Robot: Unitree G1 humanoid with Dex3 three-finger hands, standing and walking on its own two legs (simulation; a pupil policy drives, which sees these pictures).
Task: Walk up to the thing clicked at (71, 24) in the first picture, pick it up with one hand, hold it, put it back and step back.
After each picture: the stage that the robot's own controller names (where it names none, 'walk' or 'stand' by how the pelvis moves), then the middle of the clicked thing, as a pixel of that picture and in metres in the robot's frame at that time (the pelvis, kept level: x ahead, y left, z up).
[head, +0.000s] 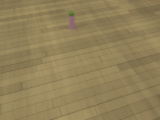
stand; (71, 20) +1.84 +0.17 -0.66
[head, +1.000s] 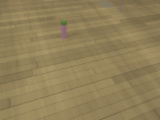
walk; (63, 29) +1.70 +0.18 -0.65
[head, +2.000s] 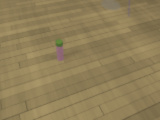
walk; (59, 50) +1.14 +0.20 -0.65
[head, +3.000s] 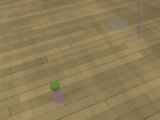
walk; (56, 93) +0.70 +0.23 -0.63
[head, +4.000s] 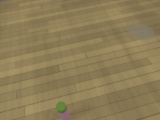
walk; (63, 113) +0.49 +0.23 -0.64
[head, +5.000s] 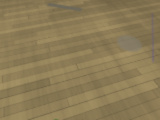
stand; out of the picture +0.41 +0.19 -0.65
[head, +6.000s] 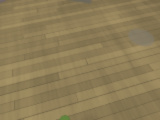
stand; out of the picture +0.40 +0.16 -0.65
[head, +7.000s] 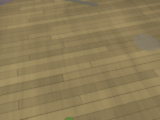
stand; out of the picture +0.40 +0.13 -0.65
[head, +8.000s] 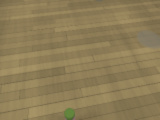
stand; (70, 119) +0.44 +0.11 -0.64
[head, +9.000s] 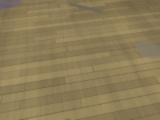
stand; out of the picture +0.42 +0.12 -0.66
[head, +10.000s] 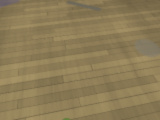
stand; out of the picture +0.41 +0.13 -0.66
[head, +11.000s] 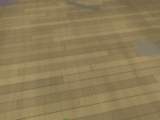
stand; out of the picture +0.41 +0.13 -0.66
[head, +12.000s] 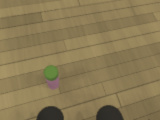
go down; (52, 78) +0.46 +0.14 -0.41
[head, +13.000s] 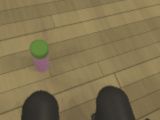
go down; (41, 58) +0.49 +0.15 -0.27
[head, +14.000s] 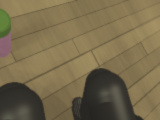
close in; out of the picture +0.49 +0.19 -0.18
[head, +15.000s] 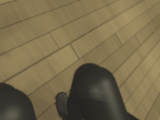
close; out of the picture +0.48 +0.21 -0.17
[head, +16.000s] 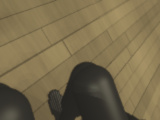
lift; out of the picture +0.47 +0.22 -0.18
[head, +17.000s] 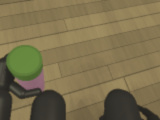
lift; (31, 76) +0.34 +0.18 -0.02
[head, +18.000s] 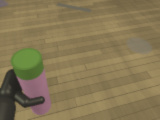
hold; (35, 86) +0.31 +0.16 +0.10
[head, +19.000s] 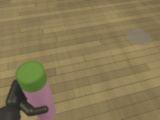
hold; (39, 95) +0.30 +0.15 +0.04
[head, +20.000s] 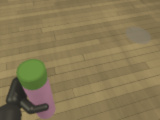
crouch; (40, 93) +0.31 +0.15 +0.04
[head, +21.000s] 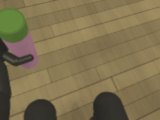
crouch; (21, 45) +0.46 +0.16 -0.02
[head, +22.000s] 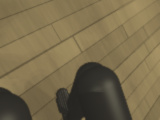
lower; out of the picture +0.48 +0.23 -0.17
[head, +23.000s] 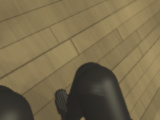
lower; out of the picture +0.47 +0.23 -0.16
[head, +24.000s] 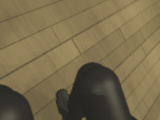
lower; out of the picture +0.45 +0.23 -0.17
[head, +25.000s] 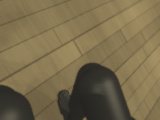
lower; out of the picture +0.47 +0.23 -0.15
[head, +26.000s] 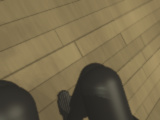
loosen; out of the picture +0.43 +0.20 -0.17
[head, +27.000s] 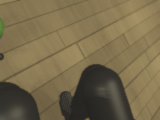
withdraw; out of the picture +0.45 +0.19 -0.18
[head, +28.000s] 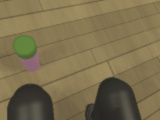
walk; (29, 56) +0.44 +0.17 -0.22
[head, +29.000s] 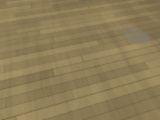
stand; out of the picture +0.37 +0.12 -0.58
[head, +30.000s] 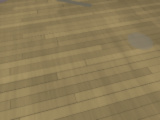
stand; out of the picture +0.38 +0.13 -0.60
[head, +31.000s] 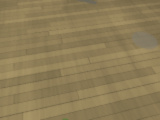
stand; out of the picture +0.38 +0.12 -0.60
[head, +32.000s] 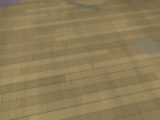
walk; out of the picture +0.38 +0.11 -0.66
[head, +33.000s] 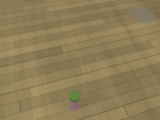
walk; (74, 101) +0.48 +0.06 -0.63
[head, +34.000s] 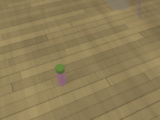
walk; (61, 75) +0.72 +0.20 -0.62
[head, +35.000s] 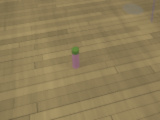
stand; (75, 58) +1.04 +0.12 -0.63
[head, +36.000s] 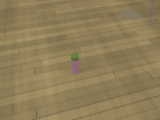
stand; (74, 64) +1.02 +0.11 -0.66
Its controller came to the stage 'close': yes
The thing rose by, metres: 0.71
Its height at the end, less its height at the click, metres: +0.00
